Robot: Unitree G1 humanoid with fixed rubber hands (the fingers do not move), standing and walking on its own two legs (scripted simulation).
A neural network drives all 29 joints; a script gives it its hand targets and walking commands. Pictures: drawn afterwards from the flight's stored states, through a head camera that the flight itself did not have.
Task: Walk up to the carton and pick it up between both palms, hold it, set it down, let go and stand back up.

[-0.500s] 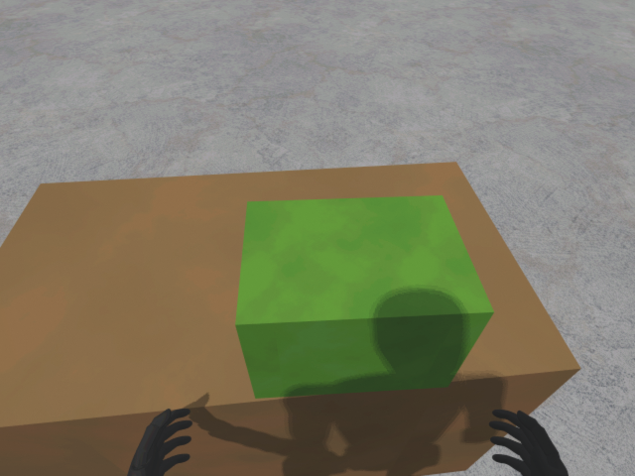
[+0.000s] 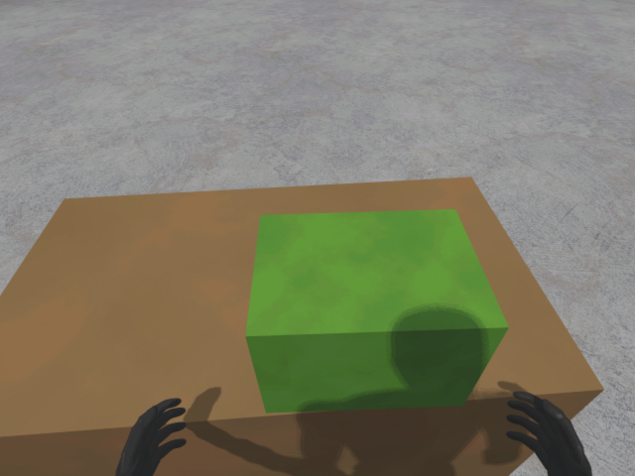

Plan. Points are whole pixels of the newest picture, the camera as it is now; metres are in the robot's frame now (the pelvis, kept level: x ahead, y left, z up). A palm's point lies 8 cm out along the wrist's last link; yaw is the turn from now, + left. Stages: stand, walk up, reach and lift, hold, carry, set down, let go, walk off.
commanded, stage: reach and lift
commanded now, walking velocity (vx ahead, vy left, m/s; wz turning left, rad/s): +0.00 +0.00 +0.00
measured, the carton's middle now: (361, 310) +0.38 -0.04 -0.01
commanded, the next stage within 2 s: none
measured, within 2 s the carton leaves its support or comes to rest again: neither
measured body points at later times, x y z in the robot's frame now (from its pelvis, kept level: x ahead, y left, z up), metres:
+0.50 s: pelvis -0.02 +0.00 +0.00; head -0.01 +0.00 +0.45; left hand +0.26 +0.24 +0.02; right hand +0.25 -0.27 +0.01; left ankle -0.01 +0.14 -0.74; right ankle -0.03 -0.13 -0.74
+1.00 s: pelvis -0.01 +0.00 +0.01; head +0.02 +0.00 +0.46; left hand +0.33 +0.23 +0.07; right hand +0.32 -0.28 +0.07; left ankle -0.01 +0.14 -0.74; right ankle -0.03 -0.13 -0.74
